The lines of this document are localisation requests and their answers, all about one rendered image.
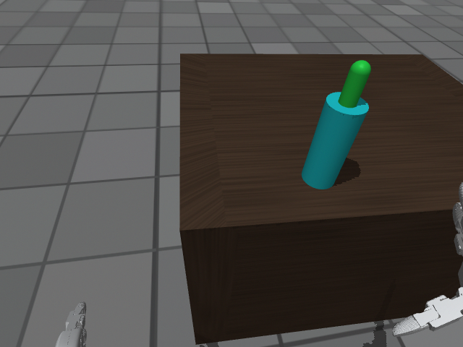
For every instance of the bottle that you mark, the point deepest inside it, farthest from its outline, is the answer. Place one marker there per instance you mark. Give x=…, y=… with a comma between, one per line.
x=340, y=120

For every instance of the left robot hand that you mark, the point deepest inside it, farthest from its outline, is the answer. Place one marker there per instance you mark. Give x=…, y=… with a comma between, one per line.
x=75, y=334

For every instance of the right robot hand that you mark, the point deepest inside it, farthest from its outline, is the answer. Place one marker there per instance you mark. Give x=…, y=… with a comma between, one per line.
x=440, y=311

